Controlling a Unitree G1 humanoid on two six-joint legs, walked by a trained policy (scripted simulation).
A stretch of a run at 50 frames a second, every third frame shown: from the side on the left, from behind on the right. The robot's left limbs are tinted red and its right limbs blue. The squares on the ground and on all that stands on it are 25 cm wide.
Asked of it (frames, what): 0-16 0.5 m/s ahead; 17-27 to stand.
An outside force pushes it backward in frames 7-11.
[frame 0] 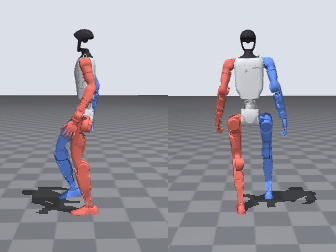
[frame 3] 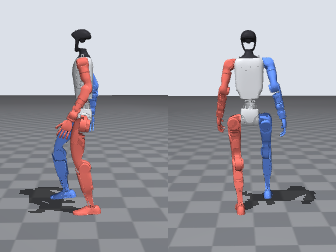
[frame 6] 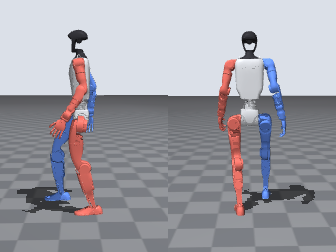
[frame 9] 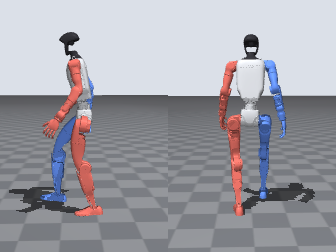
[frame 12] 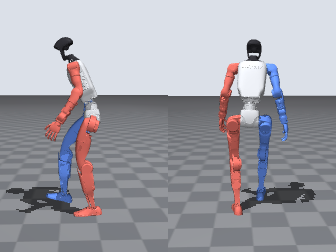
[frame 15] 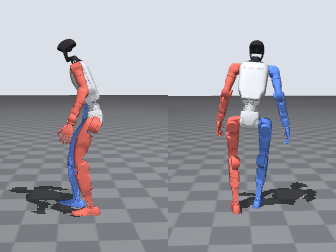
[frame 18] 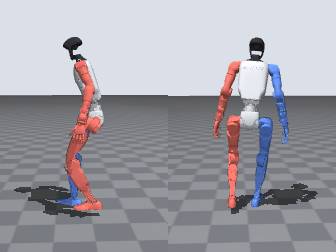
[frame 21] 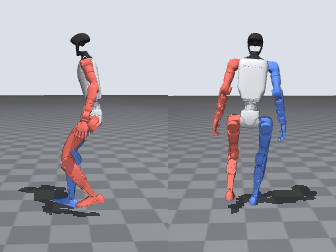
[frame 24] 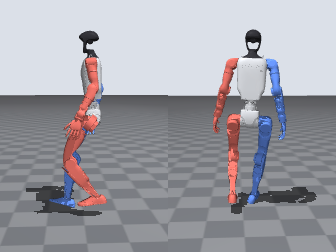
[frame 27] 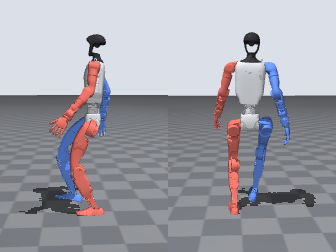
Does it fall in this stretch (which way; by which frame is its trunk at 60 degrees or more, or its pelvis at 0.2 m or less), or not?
no
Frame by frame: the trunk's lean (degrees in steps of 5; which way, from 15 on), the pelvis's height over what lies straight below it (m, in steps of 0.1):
0: 5, 0.8
3: 5, 0.8
6: 5, 0.8
9: 15 forward, 0.8
12: 25 forward, 0.8
15: 25 forward, 0.8
18: 20 forward, 0.8
21: 15 forward, 0.8
24: 5, 0.8
27: 5, 0.7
